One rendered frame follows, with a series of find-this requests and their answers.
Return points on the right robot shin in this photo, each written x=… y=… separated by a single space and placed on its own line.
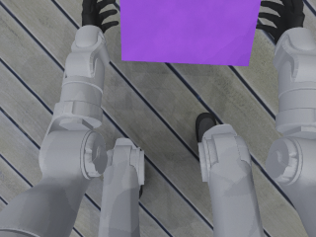
x=241 y=143

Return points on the robot right upper arm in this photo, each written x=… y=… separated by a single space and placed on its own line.
x=292 y=163

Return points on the robot left upper arm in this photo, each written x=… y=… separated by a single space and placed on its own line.
x=69 y=161

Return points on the carton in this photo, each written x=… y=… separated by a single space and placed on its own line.
x=211 y=32

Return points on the right robot hand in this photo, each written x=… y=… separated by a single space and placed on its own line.
x=291 y=16

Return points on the left robot forearm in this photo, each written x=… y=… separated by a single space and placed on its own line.
x=79 y=107

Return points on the right robot forearm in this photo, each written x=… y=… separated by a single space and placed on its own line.
x=295 y=62

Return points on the left robot hand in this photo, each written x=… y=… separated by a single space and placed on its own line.
x=91 y=15

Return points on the robot right foot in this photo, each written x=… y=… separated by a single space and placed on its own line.
x=204 y=122

